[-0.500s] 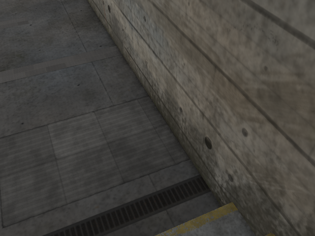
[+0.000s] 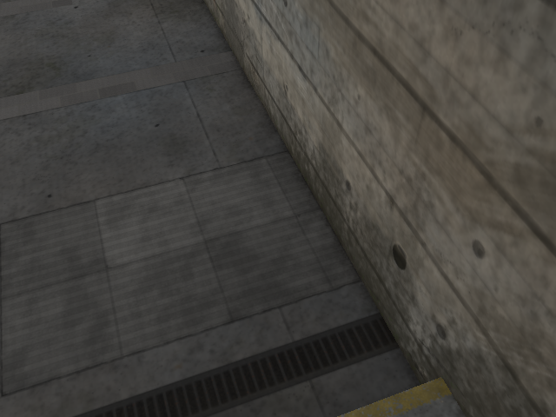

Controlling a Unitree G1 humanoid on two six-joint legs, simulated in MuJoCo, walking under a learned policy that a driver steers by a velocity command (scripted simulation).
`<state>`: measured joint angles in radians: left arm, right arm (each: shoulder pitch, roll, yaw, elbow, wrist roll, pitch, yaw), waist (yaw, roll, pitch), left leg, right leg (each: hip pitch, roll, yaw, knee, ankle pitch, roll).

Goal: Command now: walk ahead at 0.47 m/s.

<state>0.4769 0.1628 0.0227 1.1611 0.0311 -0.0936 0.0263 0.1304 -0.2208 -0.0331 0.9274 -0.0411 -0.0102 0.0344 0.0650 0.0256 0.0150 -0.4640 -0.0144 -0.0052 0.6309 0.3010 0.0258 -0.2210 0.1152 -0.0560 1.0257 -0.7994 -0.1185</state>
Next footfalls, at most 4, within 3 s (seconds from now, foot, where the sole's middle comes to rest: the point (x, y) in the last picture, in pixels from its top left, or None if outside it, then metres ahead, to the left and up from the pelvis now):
0.08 left None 0.13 0.07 -0.87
0.54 right None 0.48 -0.10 -1.05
1.00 left None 0.41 0.14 -1.05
1.52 right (270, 381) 0.80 0.13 -1.23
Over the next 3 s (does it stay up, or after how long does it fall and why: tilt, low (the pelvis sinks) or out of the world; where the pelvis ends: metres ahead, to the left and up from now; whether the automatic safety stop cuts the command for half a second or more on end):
stays up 1.14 0.75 -0.47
